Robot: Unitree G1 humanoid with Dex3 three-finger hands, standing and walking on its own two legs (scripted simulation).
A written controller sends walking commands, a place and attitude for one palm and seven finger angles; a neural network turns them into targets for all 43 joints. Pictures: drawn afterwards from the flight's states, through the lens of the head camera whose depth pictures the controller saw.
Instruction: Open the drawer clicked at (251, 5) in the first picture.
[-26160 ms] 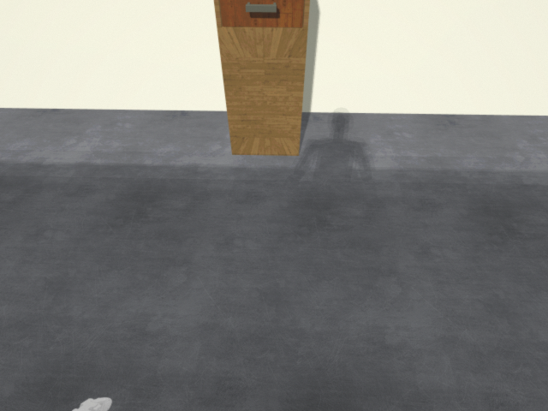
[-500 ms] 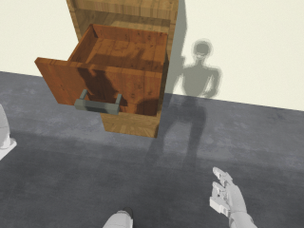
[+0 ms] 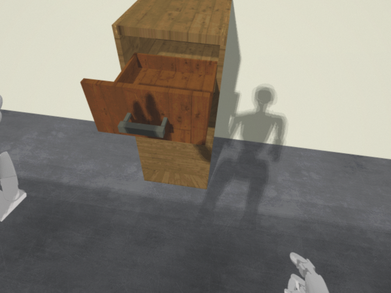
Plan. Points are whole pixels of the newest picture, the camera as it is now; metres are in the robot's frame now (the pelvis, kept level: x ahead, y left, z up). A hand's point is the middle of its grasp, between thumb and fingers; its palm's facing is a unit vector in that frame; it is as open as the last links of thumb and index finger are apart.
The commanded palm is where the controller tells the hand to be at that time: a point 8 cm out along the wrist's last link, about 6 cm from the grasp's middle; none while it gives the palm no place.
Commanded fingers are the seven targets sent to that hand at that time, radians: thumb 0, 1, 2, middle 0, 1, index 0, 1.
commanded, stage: stop stepping back and stand still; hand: left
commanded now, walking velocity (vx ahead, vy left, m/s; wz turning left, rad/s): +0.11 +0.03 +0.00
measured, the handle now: (144, 124) +0.53 +0.17 +0.03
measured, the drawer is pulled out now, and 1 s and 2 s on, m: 0.30 0.30 0.30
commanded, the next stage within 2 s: let the arm hang, fingers relaxed in 0.14 s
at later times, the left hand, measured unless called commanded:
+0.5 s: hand out of the picture +0.09 +0.17 -0.16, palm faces +0.02 -0.98 -0.18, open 7.4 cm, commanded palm none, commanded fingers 0.00 0.90 0.90 -0.20 -0.30 -0.20 -0.30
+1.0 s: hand out of the picture -0.05 +0.16 -0.16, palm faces +0.06 -0.97 -0.22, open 7.4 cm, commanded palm none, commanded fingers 0.00 0.90 0.90 -0.20 -0.30 -0.20 -0.30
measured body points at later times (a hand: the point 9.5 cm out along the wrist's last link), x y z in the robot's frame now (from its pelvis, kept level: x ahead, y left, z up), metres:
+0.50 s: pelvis +0.00 +0.00 -0.01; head +0.00 +0.00 +0.44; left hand +0.08 +0.22 -0.14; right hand +0.09 -0.24 -0.14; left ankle +0.03 +0.11 -0.73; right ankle +0.01 -0.11 -0.73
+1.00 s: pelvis +0.00 -0.01 +0.01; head +0.02 -0.03 +0.46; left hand -0.05 +0.21 -0.14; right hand -0.01 -0.21 -0.16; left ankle +0.03 +0.11 -0.73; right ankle +0.01 -0.11 -0.73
